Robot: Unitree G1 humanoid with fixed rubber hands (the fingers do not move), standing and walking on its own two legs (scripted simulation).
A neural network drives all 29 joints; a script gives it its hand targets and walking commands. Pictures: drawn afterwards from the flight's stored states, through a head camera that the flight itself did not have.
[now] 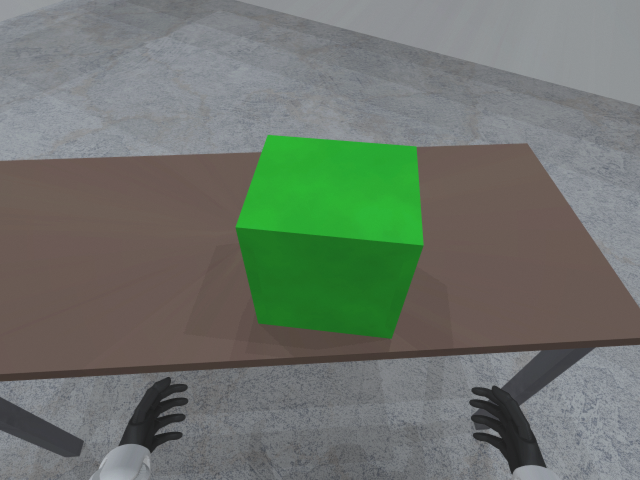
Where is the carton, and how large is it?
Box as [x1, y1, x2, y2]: [236, 135, 423, 338]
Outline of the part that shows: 268,135 236,224 236,231 258,322 391,338 423,245 416,146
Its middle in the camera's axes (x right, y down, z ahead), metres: +0.02 +0.01 +0.59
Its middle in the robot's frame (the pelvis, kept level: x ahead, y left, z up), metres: +0.43 +0.02 +0.02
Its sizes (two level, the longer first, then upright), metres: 0.217 0.184 0.237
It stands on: a table, 0.68 m high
